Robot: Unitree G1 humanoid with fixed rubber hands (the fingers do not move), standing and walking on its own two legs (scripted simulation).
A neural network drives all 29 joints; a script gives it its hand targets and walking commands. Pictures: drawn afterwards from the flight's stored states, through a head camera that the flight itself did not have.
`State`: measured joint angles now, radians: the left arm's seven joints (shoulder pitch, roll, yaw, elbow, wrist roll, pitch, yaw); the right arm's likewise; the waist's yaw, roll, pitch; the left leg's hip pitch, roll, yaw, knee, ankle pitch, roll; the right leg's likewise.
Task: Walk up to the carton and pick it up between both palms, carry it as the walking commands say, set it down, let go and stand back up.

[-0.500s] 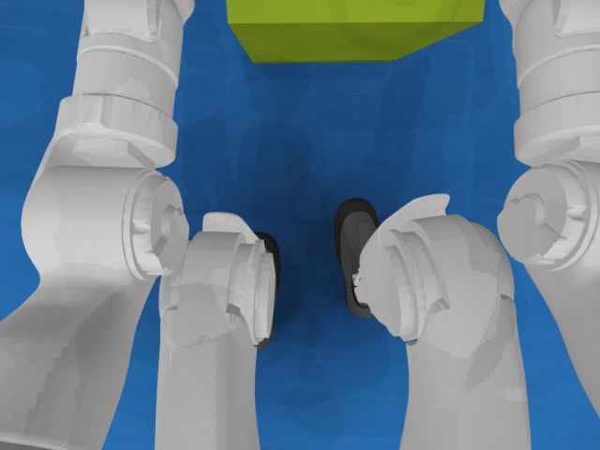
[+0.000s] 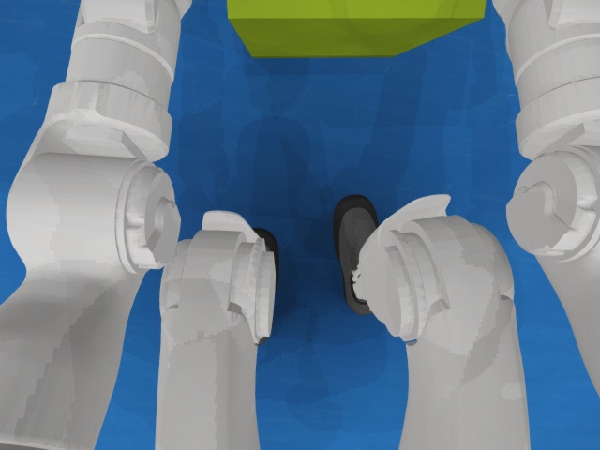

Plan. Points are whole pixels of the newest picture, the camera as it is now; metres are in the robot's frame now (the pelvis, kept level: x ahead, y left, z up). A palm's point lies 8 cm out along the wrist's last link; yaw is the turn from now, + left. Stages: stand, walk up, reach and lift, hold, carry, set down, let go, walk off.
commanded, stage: set down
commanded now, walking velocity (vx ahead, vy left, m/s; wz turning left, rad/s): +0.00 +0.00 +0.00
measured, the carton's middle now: out of the picture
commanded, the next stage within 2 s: let go in 1.58 s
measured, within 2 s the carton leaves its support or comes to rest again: neither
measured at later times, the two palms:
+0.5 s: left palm out of the picture +0.60 +0.10 -0.08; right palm out of the picture +0.57 -0.22 -0.08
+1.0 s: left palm out of the picture +0.61 +0.11 +0.07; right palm out of the picture +0.56 -0.22 +0.06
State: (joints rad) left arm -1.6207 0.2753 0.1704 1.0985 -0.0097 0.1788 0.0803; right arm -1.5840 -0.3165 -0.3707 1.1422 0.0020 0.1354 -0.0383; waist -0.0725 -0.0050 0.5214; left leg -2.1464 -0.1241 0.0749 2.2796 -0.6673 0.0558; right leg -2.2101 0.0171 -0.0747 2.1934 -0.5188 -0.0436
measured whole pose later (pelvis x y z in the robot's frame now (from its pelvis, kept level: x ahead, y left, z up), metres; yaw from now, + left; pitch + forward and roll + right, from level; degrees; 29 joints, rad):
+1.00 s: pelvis +0.02 -0.01 +0.17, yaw +0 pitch +45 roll +0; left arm -1.45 0.31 0.17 0.99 -0.04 0.23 0.10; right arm -1.36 -0.26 -0.33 0.94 0.04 0.20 -0.10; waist -0.07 0.02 0.09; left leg -1.89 -0.12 0.00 1.66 -0.55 0.03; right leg -1.95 0.06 -0.02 1.60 -0.43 -0.04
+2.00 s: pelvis +0.10 -0.02 +0.37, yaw +0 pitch +35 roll +2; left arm -0.55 0.13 0.19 0.59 0.11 0.10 0.07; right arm -0.52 -0.17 -0.24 0.63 -0.08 0.08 0.08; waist -0.06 -0.03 -0.04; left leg -1.01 -0.09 -0.06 0.67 -0.26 0.01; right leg -1.08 0.07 0.03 0.66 -0.18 -0.06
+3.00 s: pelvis +0.13 -0.01 +0.41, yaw -3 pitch -6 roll +0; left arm 0.23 0.18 0.02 0.46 0.04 0.09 -0.03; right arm 0.23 -0.22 0.00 0.40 -0.01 0.19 0.02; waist -0.02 0.01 0.12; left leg -0.05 -0.07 -0.06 0.49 -0.34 0.05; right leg -0.13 0.09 0.07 0.50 -0.27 -0.04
